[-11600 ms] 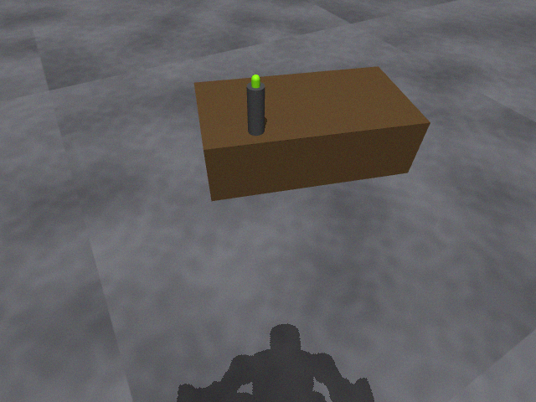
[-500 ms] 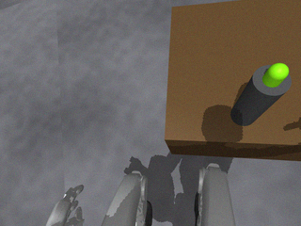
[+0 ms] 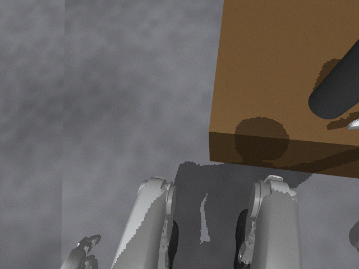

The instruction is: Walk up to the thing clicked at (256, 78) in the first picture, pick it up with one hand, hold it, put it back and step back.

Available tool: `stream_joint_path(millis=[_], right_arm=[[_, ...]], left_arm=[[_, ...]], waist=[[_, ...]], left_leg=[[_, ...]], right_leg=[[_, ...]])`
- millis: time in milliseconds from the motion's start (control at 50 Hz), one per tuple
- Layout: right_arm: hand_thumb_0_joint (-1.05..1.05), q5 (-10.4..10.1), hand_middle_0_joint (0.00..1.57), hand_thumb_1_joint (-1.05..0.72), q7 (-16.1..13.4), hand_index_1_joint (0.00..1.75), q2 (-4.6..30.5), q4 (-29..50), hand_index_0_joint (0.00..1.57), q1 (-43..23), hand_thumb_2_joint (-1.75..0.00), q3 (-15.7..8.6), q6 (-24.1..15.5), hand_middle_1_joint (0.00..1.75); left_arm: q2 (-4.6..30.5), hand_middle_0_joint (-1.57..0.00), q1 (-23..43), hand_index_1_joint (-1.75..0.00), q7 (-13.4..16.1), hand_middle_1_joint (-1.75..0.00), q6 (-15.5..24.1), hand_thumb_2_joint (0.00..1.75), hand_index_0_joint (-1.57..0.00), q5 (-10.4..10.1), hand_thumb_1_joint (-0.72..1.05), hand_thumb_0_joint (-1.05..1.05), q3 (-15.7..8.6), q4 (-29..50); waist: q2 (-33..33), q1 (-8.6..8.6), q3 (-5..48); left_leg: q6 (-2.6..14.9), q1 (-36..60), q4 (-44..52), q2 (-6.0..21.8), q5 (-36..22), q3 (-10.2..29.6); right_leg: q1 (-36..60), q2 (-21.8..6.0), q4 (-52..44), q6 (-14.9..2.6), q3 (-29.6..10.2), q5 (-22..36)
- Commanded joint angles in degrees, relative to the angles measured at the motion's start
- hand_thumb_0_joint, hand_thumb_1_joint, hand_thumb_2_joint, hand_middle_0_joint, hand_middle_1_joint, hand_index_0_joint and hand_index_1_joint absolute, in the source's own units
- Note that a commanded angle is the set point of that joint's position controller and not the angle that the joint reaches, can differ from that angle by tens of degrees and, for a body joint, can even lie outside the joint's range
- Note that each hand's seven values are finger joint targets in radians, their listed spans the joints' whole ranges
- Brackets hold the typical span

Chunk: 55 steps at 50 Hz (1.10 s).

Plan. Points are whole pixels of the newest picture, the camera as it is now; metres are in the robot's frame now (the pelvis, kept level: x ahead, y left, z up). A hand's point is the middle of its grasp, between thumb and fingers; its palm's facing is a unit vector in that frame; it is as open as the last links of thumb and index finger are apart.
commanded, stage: close in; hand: right
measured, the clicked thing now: out of the picture +0.48 -0.31 +0.05
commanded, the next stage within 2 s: rest palm in 0.26 s
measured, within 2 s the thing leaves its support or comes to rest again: leaves its support in 1.56 s
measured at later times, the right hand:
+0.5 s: hand (356, 84) +0.47 -0.31 +0.01, palm faces +0.31 +0.95 +0.00, open 17.3 cm
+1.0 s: hand (352, 79) +0.47 -0.30 +0.02, palm faces +0.30 +0.95 -0.01, open 14.8 cm
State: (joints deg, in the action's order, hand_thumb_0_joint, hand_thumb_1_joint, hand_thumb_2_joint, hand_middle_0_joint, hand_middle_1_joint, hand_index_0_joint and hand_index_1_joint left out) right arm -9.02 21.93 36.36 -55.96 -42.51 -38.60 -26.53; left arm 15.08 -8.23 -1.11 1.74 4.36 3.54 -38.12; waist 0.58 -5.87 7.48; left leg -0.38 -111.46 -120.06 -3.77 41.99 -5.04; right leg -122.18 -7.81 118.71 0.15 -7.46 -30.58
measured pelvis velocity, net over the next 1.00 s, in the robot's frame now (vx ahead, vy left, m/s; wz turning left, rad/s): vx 0.01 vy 0.01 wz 0.00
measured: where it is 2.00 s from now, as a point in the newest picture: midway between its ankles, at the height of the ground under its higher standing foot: (203, 259)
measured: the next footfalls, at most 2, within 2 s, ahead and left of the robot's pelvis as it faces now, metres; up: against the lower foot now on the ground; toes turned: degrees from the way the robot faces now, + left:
none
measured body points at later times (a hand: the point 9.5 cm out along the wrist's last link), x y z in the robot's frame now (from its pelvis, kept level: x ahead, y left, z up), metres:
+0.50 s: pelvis +0.01 +0.01 +0.00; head +0.22 -0.04 +0.40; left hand +0.15 +0.28 -0.12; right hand +0.45 -0.36 +0.01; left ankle +0.08 +0.12 -0.38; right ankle +0.12 -0.15 -0.38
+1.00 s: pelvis +0.01 +0.01 +0.00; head +0.21 -0.04 +0.40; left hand +0.14 +0.27 -0.12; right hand +0.45 -0.35 +0.02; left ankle +0.08 +0.12 -0.38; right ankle +0.12 -0.15 -0.38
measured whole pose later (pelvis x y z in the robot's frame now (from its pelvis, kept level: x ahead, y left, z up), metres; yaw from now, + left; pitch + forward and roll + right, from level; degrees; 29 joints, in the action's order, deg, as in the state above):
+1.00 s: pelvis +0.01 +0.01 +0.00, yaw +0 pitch +34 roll +5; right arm -8.9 14.6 30.7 -53.8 -42.8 -32.5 -27.6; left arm 15.5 -6.1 -1.2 0.1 4.6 1.7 -38.7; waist 0.3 -4.9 8.2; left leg 0.6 -112.0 -120.9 -4.5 43.0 -4.7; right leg -121.5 -8.2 118.9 1.4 -7.3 -32.0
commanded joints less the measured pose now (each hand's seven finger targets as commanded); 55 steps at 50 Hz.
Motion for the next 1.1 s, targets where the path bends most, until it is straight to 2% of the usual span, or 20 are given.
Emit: stream_joint_path(millis=[0, 160, 200, 240, 260, 320, 360, 480, 560, 640, 680, 720, 760, 780, 800, 900, 940, 980, 1000, 1080], right_arm=[[0.00, -1.80, 0.05, 0.49, -2.96, 0.04, 17.68, 11.43, 0.04, -16.68, -0.04, -0.69, -3.23, 0.04], [0.00, -2.05, 0.05, 0.49, -3.85, 0.04, 15.03, 9.47, 0.04, -15.36, -0.04, 0.93, -4.61, 0.04], [0.00, -2.26, 0.05, 0.49, -3.77, 0.04, 13.10, 7.76, 0.04, -12.67, -0.04, 1.53, -4.59, 0.04], [0.00, -2.21, 0.05, 0.49, -4.15, 0.04, 16.11, 11.16, 0.04, -15.24, -0.05, -0.22, -5.26, 0.04], [0.00, -1.98, 0.05, 0.48, -4.10, 0.04, 16.34, 12.87, 0.04, -15.90, -0.05, 0.32, -5.43, 0.04], [0.00, -2.29, 0.04, 0.48, -4.54, 0.04, 12.92, 11.95, 0.04, -15.21, -0.05, 1.40, -5.56, 0.04], [0.00, -1.85, 0.05, 0.47, -5.05, 0.04, 14.57, 14.39, 0.04, -15.97, -0.07, 0.90, -6.07, 0.04], [0.00, -1.77, 0.07, 0.50, -5.67, 0.04, 10.99, 12.41, 0.07, -13.62, -0.04, 2.21, -5.77, 0.04], [0.00, -1.80, 0.10, 0.57, -5.89, 0.05, 10.92, 15.42, 0.10, -14.90, -0.04, 2.79, -5.95, 0.05], [0.00, -1.56, 0.28, 0.58, -6.01, 0.15, 10.25, 14.55, 0.28, -14.82, -0.04, 3.68, -5.92, 0.15], [0.00, -1.70, 0.31, 0.59, -6.21, 0.19, 10.70, 15.79, 0.31, -15.69, -0.07, 3.56, -5.93, 0.19], [0.00, -1.57, 0.36, 0.58, -6.24, 0.22, 9.44, 13.76, 0.36, -16.46, -0.09, 4.63, -5.69, 0.22], [0.00, -1.61, 0.43, 0.58, -6.49, 0.27, 10.51, 15.26, 0.43, -17.76, -0.12, 4.19, -5.95, 0.27], [0.00, -1.21, 0.45, 0.56, -6.72, 0.28, 11.51, 14.84, 0.44, -16.99, -0.12, 3.70, -5.80, 0.28], [0.00, -1.03, 0.47, 0.54, -6.71, 0.31, 9.85, 12.72, 0.47, -16.04, -0.16, 4.65, -5.47, 0.31], [0.00, -0.87, 0.69, 0.47, -7.43, 0.48, 11.50, 14.84, 0.69, -17.90, -0.26, 4.01, -4.85, 0.48], [0.00, -1.08, 0.78, 0.42, -7.46, 0.54, 9.83, 13.62, 0.78, -17.36, -0.30, 4.78, -4.50, 0.54], [0.00, -1.11, 0.89, 0.35, -7.53, 0.64, 10.87, 13.09, 0.89, -17.35, -0.38, 4.48, -4.43, 0.64], [0.00, -1.17, 0.91, 0.34, -7.72, 0.67, 12.58, 14.53, 0.91, -16.68, -0.41, 2.80, -4.45, 0.67], [0.00, -1.74, 1.01, 0.20, -7.26, 0.80, 10.55, 10.87, 1.01, -14.74, -0.55, 3.68, -4.22, 0.80]], left_arm=[[13.12, -0.20, -6.14, -0.29, 1.31, -0.31, 0.97, 0.88, -0.21, -0.33, 0.93, 0.00, -5.24, 3.64], [12.58, -0.20, -4.84, -0.30, 1.43, -0.31, 0.96, 0.88, -0.22, -0.31, 0.92, 0.00, -5.21, 3.48], [12.83, -0.20, -6.00, -0.29, 1.44, -0.31, 0.83, 0.87, -0.22, -0.04, 0.92, 0.00, -5.55, 2.60], [13.08, -0.20, -5.85, -0.29, 1.44, -0.31, 0.65, 0.88, -0.22, 0.10, 0.91, 0.00, -5.77, 2.69], [12.70, -0.20, -5.45, -0.29, 1.49, -0.31, 0.56, 0.87, -0.21, 0.08, 0.92, 0.00, -5.66, 3.06], [12.54, -0.20, -5.77, -0.29, 1.35, -0.31, 0.37, 0.88, -0.21, 0.34, 0.92, 0.00, -6.24, 2.17], [12.18, -0.20, -5.27, -0.30, 1.33, -0.29, 0.10, 0.92, -0.19, 0.46, 0.86, 0.00, -5.95, 2.20], [12.66, -0.20, -5.70, -0.31, 1.18, -0.29, -0.42, 0.93, -0.19, 0.81, 0.85, 0.00, -6.69, 1.12], [12.13, -0.20, -4.56, -0.31, 1.09, -0.30, -0.60, 0.93, -0.19, 0.62, 0.86, 0.00, -6.31, 1.76], [12.08, -0.21, -4.27, -0.30, 1.12, -0.31, -0.56, 0.89, -0.21, 0.57, 0.91, 0.00, -6.25, 1.81], [12.27, -0.21, -4.33, -0.30, 1.01, -0.31, -0.55, 0.89, -0.21, 0.57, 0.91, 0.00, -6.19, 1.86], [12.28, -0.21, -4.36, -0.30, 1.04, -0.31, -0.51, 0.89, -0.21, 0.64, 0.90, 0.00, -6.18, 1.66], [12.21, -0.20, -3.86, -0.30, 0.98, -0.31, -0.39, 0.90, -0.21, 0.56, 0.91, 0.00, -5.78, 2.58], [12.21, -0.20, -4.24, -0.30, 0.96, -0.31, -0.48, 0.90, -0.21, 0.50, 0.91, 0.00, -5.87, 2.28], [12.13, -0.20, -4.52, -0.30, 0.93, -0.31, -0.60, 0.89, -0.21, 0.64, 0.91, 0.00, -5.86, 1.99], [12.51, -0.20, -4.98, -0.30, 1.01, -0.31, -0.66, 0.90, -0.21, 0.37, 0.91, 0.00, -6.02, 2.80], [12.38, -0.20, -4.65, -0.30, 1.06, -0.31, -0.65, 0.90, -0.21, 0.24, 0.90, 0.00, -6.00, 2.89], [12.11, -0.20, -5.25, -0.30, 1.11, -0.30, -0.82, 0.90, -0.20, 0.27, 0.90, 0.00, -5.85, 1.91], [12.30, -0.20, -4.88, -0.30, 1.20, -0.30, -0.73, 0.89, -0.21, 0.08, 0.91, 0.00, -5.96, 3.45], [11.65, -0.20, -4.85, -0.29, 1.30, -0.30, -0.80, 0.89, -0.20, 0.22, 0.90, 0.00, -5.53, 2.57]], waist=[[-11.21, 1.18, 34.67], [-8.58, 1.14, 31.73], [-7.45, 1.10, 33.82], [-8.10, 2.13, 36.95], [-9.41, 2.18, 38.16], [-8.77, 1.73, 37.09], [-10.92, 2.82, 39.34], [-10.73, 1.93, 37.87], [-9.85, 1.92, 38.81], [-9.50, 1.40, 36.44], [-10.93, 2.23, 37.60], [-10.82, 1.07, 36.48], [-10.11, 1.33, 36.30], [-10.50, 2.16, 37.27], [-10.13, 1.51, 36.59], [-11.21, 2.09, 38.91], [-10.36, 1.34, 37.03], [-10.51, 1.72, 36.21], [-9.08, 2.24, 38.25], [-6.80, 0.98, 34.98]], left_leg=[[2.98, 8.94, 18.78, -1.15, -3.01, -0.49], [2.88, 8.98, 18.73, -1.36, -3.37, 0.74], [2.42, 11.73, 18.44, -1.38, -7.73, 1.10], [2.42, 13.01, 17.95, -1.44, -9.04, 1.26], [2.54, 13.02, 17.73, -1.45, -9.62, 1.35], [2.37, 13.56, 17.88, -1.54, -10.84, 1.46], [2.65, 13.34, 16.74, -1.61, -11.58, 1.25], [2.66, 12.04, 15.96, -1.83, -13.37, -0.06], [2.50, 13.16, 16.41, -1.73, -13.48, 0.31], [2.69, 11.27, 16.63, -1.86, -10.71, -0.18], [2.89, 11.06, 15.85, -1.77, -11.19, -0.31], [2.82, 9.72, 15.94, -1.81, -10.61, -0.69], [2.85, 10.11, 15.94, -1.74, -9.57, -0.80], [2.95, 10.52, 16.04, -1.65, -9.13, -0.50], [2.95, 10.01, 15.95, -1.76, -9.29, -0.90], [3.09, 10.79, 16.05, -1.81, -9.88, -0.96], [3.04, 10.11, 16.45, -1.84, -8.80, -1.10], [3.02, 11.07, 17.01, -1.79, -8.45, -0.53], [2.86, 12.90, 17.25, -1.75, -9.52, -0.31], [2.29, 14.24, 18.10, -1.71, -10.75, 0.92]], right_leg=[[33.61, 1.83, -12.87, -1.46, 2.13, -4.92], [28.90, 1.73, -11.67, -1.95, 2.21, -4.11], [30.59, 1.51, -10.53, -1.94, 2.23, 0.01], [30.84, 1.52, -10.08, -1.97, 2.36, 1.25], [32.53, 1.37, -10.08, -1.80, 2.52, 2.11], [31.47, 1.27, -9.71, -1.84, 2.53, 2.74], [33.74, 1.19, -9.67, -1.61, 2.70, 3.93], [34.70, 1.24, -9.51, -1.56, 2.35, 5.37], [34.40, 1.27, -9.25, -1.70, 2.44, 5.09], [33.11, 1.39, -9.64, -1.67, 2.39, 2.22], [34.62, 1.44, -10.01, -1.53, 2.53, 2.98], [34.53, 1.50, -9.68, -1.59, 2.26, 2.30], [32.93, 1.61, -9.85, -1.63, 2.24, 1.00], [33.91, 1.58, -10.25, -1.49, 2.48, 1.03], [34.26, 1.59, -10.33, -1.46, 2.39, 1.25], [35.71, 1.71, -10.81, -1.36, 2.40, 1.96], [34.77, 1.72, -11.07, -1.47, 2.35, 0.60], [33.18, 1.77, -11.03, -1.53, 2.58, 0.15], [33.51, 1.70, -10.93, -1.63, 2.66, 1.25], [29.62, 1.40, -9.32, -1.92, 2.82, 2.11]])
